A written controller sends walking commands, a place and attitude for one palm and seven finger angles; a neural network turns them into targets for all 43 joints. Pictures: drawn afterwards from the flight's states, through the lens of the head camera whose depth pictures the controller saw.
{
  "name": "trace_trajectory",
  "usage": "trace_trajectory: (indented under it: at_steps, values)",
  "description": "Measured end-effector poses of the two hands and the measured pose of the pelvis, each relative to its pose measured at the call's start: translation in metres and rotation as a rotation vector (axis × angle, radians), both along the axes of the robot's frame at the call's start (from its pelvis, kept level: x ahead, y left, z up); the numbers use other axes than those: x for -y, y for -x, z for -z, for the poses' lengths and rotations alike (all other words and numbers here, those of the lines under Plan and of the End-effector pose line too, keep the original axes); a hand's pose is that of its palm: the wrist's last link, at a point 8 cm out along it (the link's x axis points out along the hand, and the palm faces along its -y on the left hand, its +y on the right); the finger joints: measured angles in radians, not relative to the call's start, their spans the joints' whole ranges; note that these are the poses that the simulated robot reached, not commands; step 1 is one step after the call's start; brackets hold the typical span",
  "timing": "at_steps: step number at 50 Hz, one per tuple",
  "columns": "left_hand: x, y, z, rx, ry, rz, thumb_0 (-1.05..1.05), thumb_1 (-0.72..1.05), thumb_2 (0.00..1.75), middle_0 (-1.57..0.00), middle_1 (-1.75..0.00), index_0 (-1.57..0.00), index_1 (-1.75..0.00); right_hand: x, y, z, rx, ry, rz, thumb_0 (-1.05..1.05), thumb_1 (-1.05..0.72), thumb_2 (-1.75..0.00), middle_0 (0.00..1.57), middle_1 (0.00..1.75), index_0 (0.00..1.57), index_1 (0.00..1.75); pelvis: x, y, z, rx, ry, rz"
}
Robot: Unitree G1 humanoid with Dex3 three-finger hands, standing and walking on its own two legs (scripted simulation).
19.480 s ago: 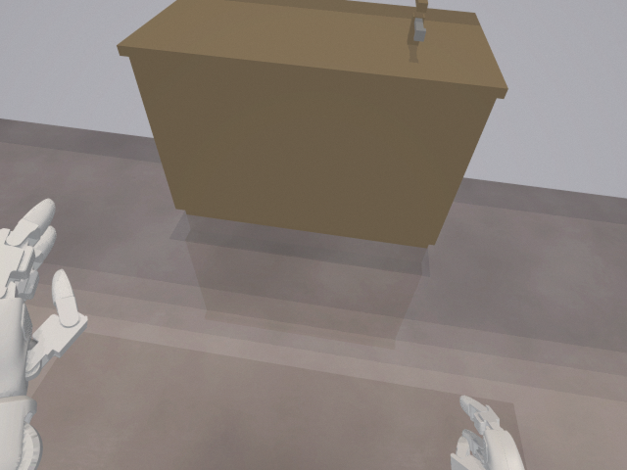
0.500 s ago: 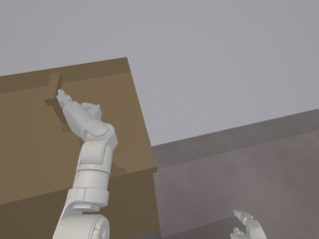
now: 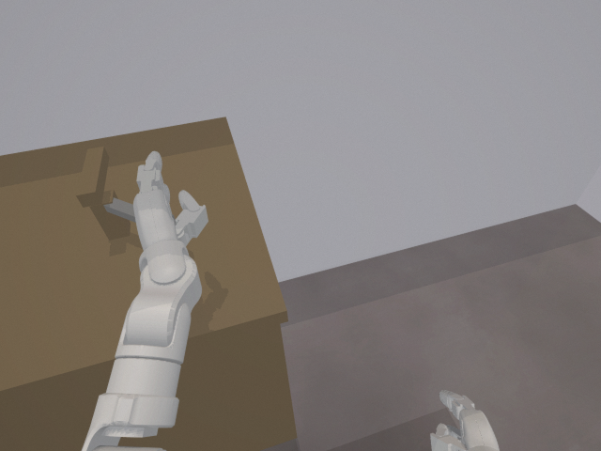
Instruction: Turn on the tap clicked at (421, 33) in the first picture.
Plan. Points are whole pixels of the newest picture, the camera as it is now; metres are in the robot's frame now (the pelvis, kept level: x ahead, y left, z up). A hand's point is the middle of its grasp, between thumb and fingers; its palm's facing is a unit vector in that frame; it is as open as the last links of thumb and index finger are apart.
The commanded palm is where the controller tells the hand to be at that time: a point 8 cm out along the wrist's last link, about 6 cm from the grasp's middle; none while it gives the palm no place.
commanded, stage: draw the hand back beside the body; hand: left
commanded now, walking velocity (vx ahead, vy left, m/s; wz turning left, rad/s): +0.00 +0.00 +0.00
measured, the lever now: (164, 224) +0.42 +0.27 +0.09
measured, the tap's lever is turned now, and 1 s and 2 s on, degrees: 47 47 47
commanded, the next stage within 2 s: step back with the hand held close in 1.32 s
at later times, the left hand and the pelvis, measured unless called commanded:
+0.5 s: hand (143, 270) +0.27 +0.21 +0.15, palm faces +0.26 -0.93 -0.27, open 7.6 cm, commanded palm +0.23 +0.27 +0.17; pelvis -0.02 +0.02 +0.01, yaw -2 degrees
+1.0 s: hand (76, 300) +0.22 +0.27 +0.16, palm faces +0.37 -0.86 -0.34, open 7.4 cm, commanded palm +0.17 +0.31 +0.17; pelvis +0.01 +0.03 +0.01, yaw -1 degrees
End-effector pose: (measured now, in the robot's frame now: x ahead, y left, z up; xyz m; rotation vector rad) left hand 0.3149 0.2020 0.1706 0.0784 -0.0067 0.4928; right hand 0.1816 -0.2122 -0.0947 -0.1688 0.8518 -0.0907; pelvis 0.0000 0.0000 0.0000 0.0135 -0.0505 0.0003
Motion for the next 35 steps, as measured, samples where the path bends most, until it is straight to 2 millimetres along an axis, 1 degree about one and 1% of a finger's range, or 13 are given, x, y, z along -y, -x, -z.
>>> trace_trajectory:
  at_steps: [1,3,7,11,15,20,23,29,35]
  values:
    - [-0.001,0.002,0.001,-0.005,0.018,0.032,0.01,0.90,0.90,-0.15,-0.15,-0.16,-0.16,0.002,0.004,-0.001,0.000,0.003,0.017,0.01,-0.91,-0.90,0.20,0.30,0.20,0.30,0.000,0.000,-0.001,0.006,0.001,0.007]
    - [-0.009,0.010,0.006,-0.024,0.051,0.036,0.01,0.89,0.90,-0.16,-0.16,-0.16,-0.17,0.007,0.010,-0.003,0.001,0.007,0.043,0.01,-0.91,-0.90,0.20,0.30,0.20,0.30,0.000,0.001,-0.002,0.017,0.003,0.018]
    - [-0.036,0.028,0.016,-0.036,-0.057,0.097,0.01,0.89,0.90,-0.16,-0.17,-0.17,-0.18,0.018,0.023,-0.007,0.026,0.011,0.062,0.01,-0.91,-0.90,0.20,0.30,0.20,0.30,0.001,0.005,-0.004,0.029,0.006,0.032]
    - [-0.056,0.052,0.010,-0.003,-0.187,0.133,0.01,0.89,0.90,-0.16,-0.18,-0.17,-0.19,0.027,0.034,-0.008,0.047,0.039,0.053,0.01,-0.91,-0.90,0.20,0.30,0.20,0.30,-0.003,0.010,-0.006,0.042,0.010,0.032]
    - [-0.061,0.068,0.002,0.061,-0.236,0.163,0.01,0.90,0.90,-0.16,-0.19,-0.17,-0.20,0.028,0.041,-0.006,0.030,0.065,0.028,0.01,-0.91,-0.90,0.20,0.30,0.20,0.30,-0.007,0.015,-0.007,0.048,0.012,0.018]
    - [-0.054,0.074,0.004,0.099,-0.239,0.225,0.01,0.90,0.90,-0.17,-0.20,-0.18,-0.21,0.019,0.041,-0.008,0.036,0.062,0.020,0.01,-0.91,-0.90,0.20,0.30,0.20,0.30,-0.013,0.018,-0.009,0.047,0.014,0.018]
    - [-0.054,0.076,0.006,0.102,-0.245,0.252,0.01,0.89,0.90,-0.17,-0.21,-0.18,-0.22,0.010,0.038,-0.012,0.058,0.046,0.024,0.01,-0.91,-0.90,0.20,0.30,0.20,0.30,-0.016,0.017,-0.010,0.047,0.016,0.025]
    - [-0.069,0.087,0.003,0.103,-0.272,0.241,0.01,0.89,0.90,-0.18,-0.23,-0.19,-0.24,-0.007,0.030,-0.016,0.087,0.016,0.017,0.01,-0.91,-0.90,0.20,0.30,0.20,0.30,-0.022,0.012,-0.010,0.049,0.019,0.034]
    - [-0.085,0.104,0.001,0.097,-0.287,0.200,0.01,0.89,0.90,-0.19,-0.25,-0.20,-0.26,-0.018,0.021,-0.016,0.087,0.012,-0.015,0.01,-0.91,-0.90,0.20,0.30,0.20,0.30,-0.028,0.006,-0.010,0.048,0.020,0.028]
